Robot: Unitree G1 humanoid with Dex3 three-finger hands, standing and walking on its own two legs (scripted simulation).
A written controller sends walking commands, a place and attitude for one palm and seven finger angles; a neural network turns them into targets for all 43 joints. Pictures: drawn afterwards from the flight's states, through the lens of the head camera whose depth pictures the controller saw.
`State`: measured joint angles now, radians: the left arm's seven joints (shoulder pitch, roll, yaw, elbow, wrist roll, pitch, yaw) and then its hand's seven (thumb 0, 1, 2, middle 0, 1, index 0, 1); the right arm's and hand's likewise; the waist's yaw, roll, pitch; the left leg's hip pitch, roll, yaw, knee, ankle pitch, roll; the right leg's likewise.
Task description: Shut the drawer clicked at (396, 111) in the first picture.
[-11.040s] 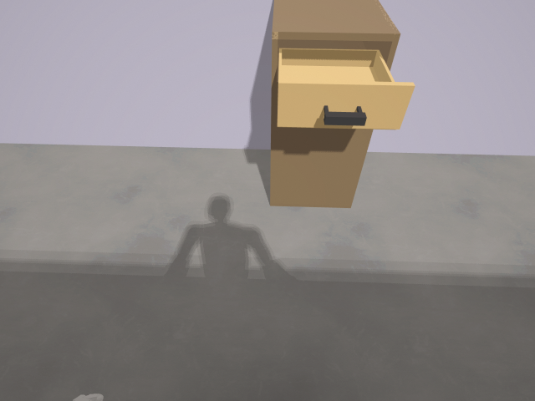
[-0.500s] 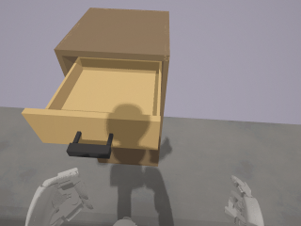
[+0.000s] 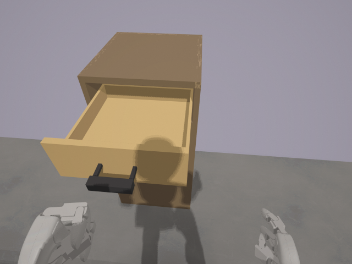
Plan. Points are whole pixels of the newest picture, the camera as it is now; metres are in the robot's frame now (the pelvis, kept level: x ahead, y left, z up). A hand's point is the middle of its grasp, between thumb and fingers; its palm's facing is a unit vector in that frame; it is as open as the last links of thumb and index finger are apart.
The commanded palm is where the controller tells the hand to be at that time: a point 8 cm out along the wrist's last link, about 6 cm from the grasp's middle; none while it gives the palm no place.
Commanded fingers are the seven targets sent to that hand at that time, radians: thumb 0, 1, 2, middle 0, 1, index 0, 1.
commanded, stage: raise the hand and make a fist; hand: left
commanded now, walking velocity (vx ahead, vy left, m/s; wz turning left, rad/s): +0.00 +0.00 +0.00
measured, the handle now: (113, 176) +0.32 +0.19 +0.03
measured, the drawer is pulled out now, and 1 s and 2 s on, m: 0.29 0.29 0.29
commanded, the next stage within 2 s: bring the fist close to the handle in 0.30 s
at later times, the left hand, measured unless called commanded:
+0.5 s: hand (96, 236) +0.14 +0.15 +0.12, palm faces +0.01 -1.00 -0.08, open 3.3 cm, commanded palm +0.10 +0.21 +0.12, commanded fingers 0.00 0.90 0.90 -1.40 -1.60 -1.40 -1.60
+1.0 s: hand (111, 227) +0.18 +0.15 +0.07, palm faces -0.02 -1.00 -0.06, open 3.3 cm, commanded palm +0.15 +0.21 +0.07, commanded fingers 0.00 0.90 0.90 -1.40 -1.60 -1.40 -1.60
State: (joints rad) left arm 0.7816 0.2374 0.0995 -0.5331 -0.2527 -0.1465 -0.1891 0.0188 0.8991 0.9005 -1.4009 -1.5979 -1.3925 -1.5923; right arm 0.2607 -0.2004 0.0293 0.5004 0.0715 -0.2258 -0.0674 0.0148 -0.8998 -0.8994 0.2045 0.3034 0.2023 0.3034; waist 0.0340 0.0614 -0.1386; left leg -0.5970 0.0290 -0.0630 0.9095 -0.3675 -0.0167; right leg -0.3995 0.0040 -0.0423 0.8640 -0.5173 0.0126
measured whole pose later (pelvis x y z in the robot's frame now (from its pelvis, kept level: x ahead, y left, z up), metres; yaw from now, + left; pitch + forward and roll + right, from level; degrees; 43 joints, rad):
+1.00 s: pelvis +0.00 -0.01 -0.01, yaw +0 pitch +8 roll -2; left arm 0.62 0.20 0.08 -0.27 -0.22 -0.29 -0.20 0.02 0.90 0.90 -1.40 -1.60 -1.39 -1.60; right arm 0.24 -0.21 -0.01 0.53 0.04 -0.21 -0.06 0.01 -0.90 -0.90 0.20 0.30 0.20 0.30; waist 0.00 0.05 -0.12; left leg -0.72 0.03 -0.07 0.97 -0.39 -0.03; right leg -0.53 0.01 -0.04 0.96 -0.56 0.00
